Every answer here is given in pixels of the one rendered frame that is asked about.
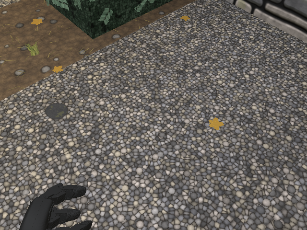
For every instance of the robot left hand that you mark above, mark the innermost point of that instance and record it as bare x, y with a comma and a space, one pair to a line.
41, 215

